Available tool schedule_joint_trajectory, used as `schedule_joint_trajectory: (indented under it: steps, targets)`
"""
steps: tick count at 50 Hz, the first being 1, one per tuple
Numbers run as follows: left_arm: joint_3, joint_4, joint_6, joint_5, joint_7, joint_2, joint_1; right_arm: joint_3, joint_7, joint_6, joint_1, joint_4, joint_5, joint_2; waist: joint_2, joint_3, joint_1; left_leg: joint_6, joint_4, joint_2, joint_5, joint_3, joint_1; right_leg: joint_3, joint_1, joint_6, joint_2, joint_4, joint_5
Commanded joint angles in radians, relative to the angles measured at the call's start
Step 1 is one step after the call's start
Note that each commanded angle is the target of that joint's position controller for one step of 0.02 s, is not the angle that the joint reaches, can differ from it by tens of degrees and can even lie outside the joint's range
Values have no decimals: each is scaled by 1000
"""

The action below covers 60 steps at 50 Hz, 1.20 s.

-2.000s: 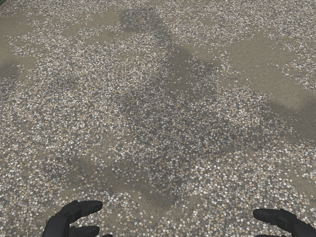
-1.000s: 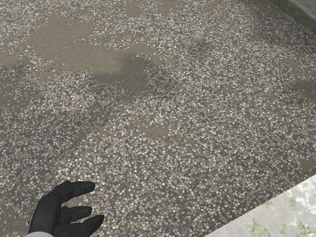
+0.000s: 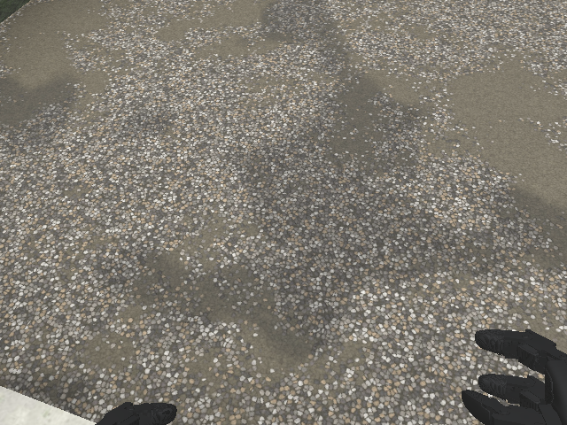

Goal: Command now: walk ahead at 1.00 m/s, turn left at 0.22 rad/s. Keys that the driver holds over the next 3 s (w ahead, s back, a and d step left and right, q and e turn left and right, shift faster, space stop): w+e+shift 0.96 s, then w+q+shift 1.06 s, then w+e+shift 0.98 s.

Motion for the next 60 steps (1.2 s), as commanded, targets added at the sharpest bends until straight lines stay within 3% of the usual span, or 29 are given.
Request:
schedule_joint_trajectory:
  steps: [1,3,5,6,7,9,14,26,32,33,34,36,39,41,42,43,44,45,46,48,49,51,52,53,54,55,56,58,60]
  targets:
    - [21,-82,-21,-22,0,107,-175,8,16,-24,-82,-109,-3,-20,-156,-109,-58,-49,-52,103,72,34,53,311,23,-107,-196,-360,89]
    - [20,-75,-21,-47,-20,103,-203,26,27,-22,-53,-91,-7,16,-159,-139,-90,-56,-205,124,215,164,319,205,-74,-83,-98,-346,147]
    - [37,-72,-6,-66,-35,122,-168,31,28,-21,-23,-86,-24,12,-108,-126,-93,-39,-311,141,241,209,374,194,-25,-72,-41,-280,197]
    - [45,-70,1,-70,-37,121,-120,32,25,-20,-7,-85,-31,-1,-23,-140,-75,-26,-316,178,360,187,419,160,-24,-63,-8,-210,173]
    - [39,-67,-2,-72,-38,90,-65,18,20,-23,-31,-88,-31,-46,128,-189,-64,-7,-338,225,388,133,458,77,-34,-31,37,-152,118]
    - [38,-79,0,-67,-31,72,-121,8,16,-12,-51,-108,-19,-103,215,-116,-98,19,-554,315,93,-39,309,-1,-19,-6,60,-63,61]
    - [41,-45,14,-53,-39,52,-87,20,1,-20,-92,-116,-20,-62,112,-86,-48,-27,-562,276,33,81,244,-25,124,-22,58,-105,161]
    - [61,-49,50,-70,-54,93,-142,-21,-23,-13,9,-52,-16,-73,-37,-87,-35,-53,-408,248,137,316,389,63,53,-79,81,-114,375]
    - [52,-54,70,-75,-40,94,-113,-7,-1,14,12,-53,-29,-16,-66,-122,3,-65,-263,220,182,388,382,166,-21,-104,113,-78,647]
    - [62,-44,59,-85,-37,133,-95,-8,-1,17,5,-66,-30,-11,-98,-123,-7,-51,-263,210,100,389,401,185,-66,-106,111,-95,645]
    - [62,-48,45,-102,-37,128,-111,-18,2,22,18,-64,-21,-24,-82,-140,-29,-47,-289,228,19,387,455,196,-114,-103,110,-114,514]
    - [69,-82,30,-104,-43,128,-180,-44,9,27,72,-33,-21,-84,-23,-129,-61,-18,-344,326,-50,337,565,147,-276,-81,121,-95,349]
    - [68,-100,26,-73,-40,96,-224,-55,-10,22,80,7,-27,-106,146,-94,-88,20,-495,524,-133,256,501,45,-286,-78,71,61,138]
    - [72,-87,30,-68,-53,84,-162,-48,-19,15,52,28,-23,-93,98,-71,-45,-1,-466,510,-181,323,380,19,-172,-92,39,51,144]
    - [74,-51,29,-80,-61,82,-59,-39,-15,20,4,26,-16,-67,19,-77,14,-29,-365,437,-181,406,329,30,-105,-116,62,-11,161]
    - [79,-6,31,-105,-65,99,65,-26,-7,32,-56,-2,-11,-41,-140,-64,81,-61,-209,321,-235,480,289,101,-100,-137,118,-123,188]
    - [84,-6,40,-106,-68,132,67,-17,-2,47,-78,-46,-7,-14,-296,-11,77,-86,-69,204,-331,465,169,266,-106,-160,136,-220,173]
    - [85,-40,42,-95,-62,155,20,-4,-1,49,-93,-82,-21,8,-332,17,57,-91,38,123,-368,366,41,435,-88,-163,142,-284,188]
    - [87,-76,47,-75,-44,174,-55,0,-2,40,-58,-92,-32,34,-315,-32,14,-96,128,92,-297,249,-23,557,-38,-190,98,-298,188]
    - [96,-135,48,-37,-19,185,-208,-14,-9,0,73,-61,-43,0,-218,-160,-86,-60,183,94,-160,97,38,656,-34,-190,37,-305,175]
    - [91,-151,38,-41,-13,158,-248,-17,-9,-22,141,-41,-38,-15,-224,-244,-108,-27,78,87,-130,110,107,610,37,-139,41,-379,92]
    - [83,-125,46,-59,-3,99,-244,-18,-5,-46,234,22,-6,-33,-229,-249,-102,31,-276,111,-10,181,410,471,-2,-57,77,-461,118]
    - [82,-122,56,-65,-2,88,-296,-21,-6,-40,361,78,-11,-28,-126,-229,-165,71,-472,119,142,248,666,368,-127,-2,139,-348,115]
    - [57,-90,68,-77,-18,-12,-230,-12,-10,-30,307,64,-41,-28,262,-161,-138,139,-430,272,182,40,759,196,-368,10,290,188,-76]
    - [65,-138,50,-45,-21,82,-250,-18,-4,-32,172,13,-39,-73,368,-61,-112,184,-459,467,376,-323,644,219,-621,-18,256,269,-139]
    - [67,-128,23,-13,-15,85,-266,-12,-11,-41,125,-13,-43,-46,202,-59,-84,205,-475,491,401,-343,588,288,-601,-5,222,361,-36]
    - [66,-112,3,-12,-16,103,-248,-5,-11,-50,91,-24,-41,-44,104,-80,-49,205,-493,466,370,-317,504,284,-506,13,197,341,19]
    - [58,-96,-2,-20,-31,105,-182,2,-4,-69,-24,-36,-13,-51,90,-131,38,152,-505,347,437,-145,332,112,-194,45,83,180,87]
    - [40,-103,8,-44,-47,63,-228,0,16,-74,15,-23,3,-59,143,-127,-13,127,-560,274,431,-76,189,-10,105,53,74,10,153]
